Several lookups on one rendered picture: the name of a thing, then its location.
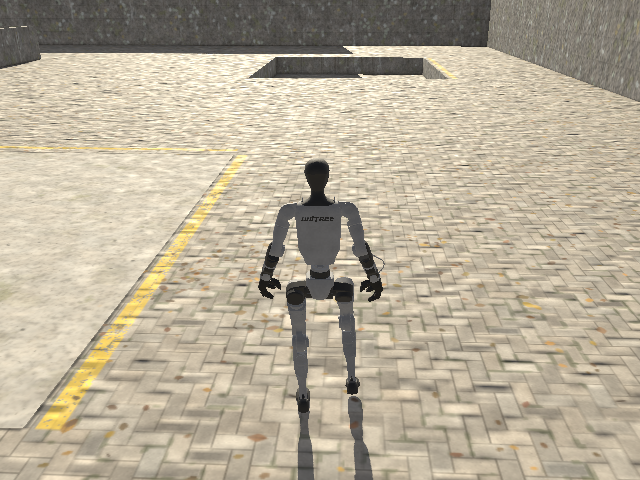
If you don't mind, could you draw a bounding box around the robot head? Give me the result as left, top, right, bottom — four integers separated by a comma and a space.
301, 158, 335, 206

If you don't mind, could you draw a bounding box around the robot left forearm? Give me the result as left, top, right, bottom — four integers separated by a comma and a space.
260, 242, 279, 281

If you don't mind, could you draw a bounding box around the robot right forearm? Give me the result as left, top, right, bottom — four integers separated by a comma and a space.
358, 241, 380, 283

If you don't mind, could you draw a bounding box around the right robot upper arm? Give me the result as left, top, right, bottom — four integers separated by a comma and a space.
339, 201, 368, 257

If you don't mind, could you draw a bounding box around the right robot shin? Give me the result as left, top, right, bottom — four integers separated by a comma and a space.
342, 314, 356, 382

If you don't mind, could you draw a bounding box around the right robot hand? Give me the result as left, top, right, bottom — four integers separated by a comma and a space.
360, 278, 383, 302

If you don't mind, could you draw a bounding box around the left robot upper arm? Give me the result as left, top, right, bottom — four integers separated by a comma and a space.
269, 202, 297, 257

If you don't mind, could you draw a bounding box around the left robot hand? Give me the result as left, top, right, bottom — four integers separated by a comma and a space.
258, 277, 281, 299

